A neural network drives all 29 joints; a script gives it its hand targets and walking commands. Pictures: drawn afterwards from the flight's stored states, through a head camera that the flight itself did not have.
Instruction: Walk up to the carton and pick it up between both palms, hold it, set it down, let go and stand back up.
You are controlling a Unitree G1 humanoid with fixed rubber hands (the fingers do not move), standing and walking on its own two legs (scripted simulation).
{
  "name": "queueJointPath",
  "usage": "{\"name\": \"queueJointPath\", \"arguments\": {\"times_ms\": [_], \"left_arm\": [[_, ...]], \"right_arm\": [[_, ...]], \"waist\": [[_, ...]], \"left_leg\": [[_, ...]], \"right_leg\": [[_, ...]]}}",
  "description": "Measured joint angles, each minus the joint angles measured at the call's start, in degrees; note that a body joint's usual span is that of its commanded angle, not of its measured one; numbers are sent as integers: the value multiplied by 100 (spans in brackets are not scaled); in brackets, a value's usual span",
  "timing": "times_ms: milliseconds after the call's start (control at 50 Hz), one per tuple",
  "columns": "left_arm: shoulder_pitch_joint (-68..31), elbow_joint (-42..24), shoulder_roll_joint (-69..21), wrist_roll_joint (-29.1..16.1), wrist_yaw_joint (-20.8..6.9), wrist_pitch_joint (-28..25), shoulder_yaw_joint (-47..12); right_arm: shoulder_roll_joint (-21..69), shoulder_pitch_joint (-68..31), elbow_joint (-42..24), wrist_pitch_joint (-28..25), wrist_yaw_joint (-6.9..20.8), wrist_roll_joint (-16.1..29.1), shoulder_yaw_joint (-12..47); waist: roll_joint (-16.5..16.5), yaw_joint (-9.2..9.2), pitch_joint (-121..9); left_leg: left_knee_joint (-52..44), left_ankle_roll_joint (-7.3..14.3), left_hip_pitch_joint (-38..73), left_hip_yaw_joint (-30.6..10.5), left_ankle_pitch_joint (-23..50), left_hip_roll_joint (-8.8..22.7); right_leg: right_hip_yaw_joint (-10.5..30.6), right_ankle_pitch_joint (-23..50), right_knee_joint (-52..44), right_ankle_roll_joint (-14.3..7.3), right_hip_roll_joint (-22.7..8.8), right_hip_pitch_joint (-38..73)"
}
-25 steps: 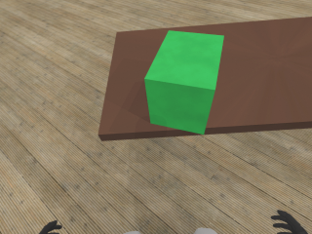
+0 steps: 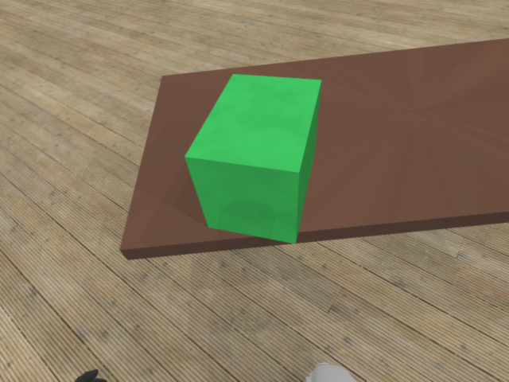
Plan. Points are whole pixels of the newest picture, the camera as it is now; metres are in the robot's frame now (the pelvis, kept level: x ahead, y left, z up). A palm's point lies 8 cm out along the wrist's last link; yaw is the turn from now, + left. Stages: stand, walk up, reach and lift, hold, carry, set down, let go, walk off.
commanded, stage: walk up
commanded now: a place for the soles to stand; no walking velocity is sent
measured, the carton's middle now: (263, 155) +0.53 +0.01 +0.03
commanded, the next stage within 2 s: reach and lift in 1.56 s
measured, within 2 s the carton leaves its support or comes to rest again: neither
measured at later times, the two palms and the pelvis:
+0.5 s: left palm (75, 367) +0.16 +0.32 -0.06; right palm (460, 355) +0.18 -0.29 -0.09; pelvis +0.08 +0.01 +0.02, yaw +1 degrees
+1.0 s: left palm out of the picture +0.14 +0.32 -0.09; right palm (452, 334) +0.20 -0.28 -0.07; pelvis +0.07 +0.02 +0.03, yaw +1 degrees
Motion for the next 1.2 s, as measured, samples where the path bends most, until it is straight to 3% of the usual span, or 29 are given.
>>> {"name": "queueJointPath", "arguments": {"times_ms": [60,140,220,340,380,460,700,940,1200], "left_arm": [[-1,12,-148,0,25,-28,-1],[1,9,-341,0,102,-59,1],[0,9,-345,0,176,-108,0],[-5,10,-344,0,204,-138,-1],[-21,11,-346,0,204,-137,-1],[-153,106,-344,0,204,-135,-1],[-626,661,-343,0,204,-135,0],[-631,1211,-343,0,204,-136,0],[-645,1334,-348,0,204,-150,0]], "right_arm": [[-2,-154,-2,211,-28,0,2],[-1,-424,-69,244,-33,1,3],[-13,-631,-83,242,-33,1,2],[54,-787,-50,236,-33,1,4],[121,-815,25,172,-33,1,4],[376,-969,255,107,-33,1,5],[710,-1569,433,39,-33,1,2],[724,-1786,656,35,-33,1,2],[724,-1498,1025,29,-33,1,2]], "waist": [[99,15,5],[273,112,-2],[408,147,-5],[535,144,-9],[526,147,-7],[353,149,-8],[-128,148,-6],[-74,148,-6],[49,148,-5]], "left_leg": [[1414,10,-414,-188,-684,-123],[2179,10,-983,-217,-346,-283],[1624,10,-1150,-222,123,-280],[56,10,-1040,-227,236,-279],[-564,-4,-886,-224,1320,-279],[-620,-219,-826,-219,1238,-282],[-788,-194,-756,-219,1239,-284],[-1153,-190,-643,-219,1499,-284],[-1520,-190,-520,-219,1735,-293]], "right_leg": [[-98,-254,307,-187,87,94],[-123,-255,-78,-236,138,417],[-126,-232,-343,-236,150,651],[-149,-338,-419,-198,166,635],[-156,-383,-420,-141,167,636],[-157,-314,-716,-43,146,804],[-170,-88,-1189,38,147,1013],[-183,165,-1542,42,162,1120],[-196,340,-1802,40,169,1194]]}}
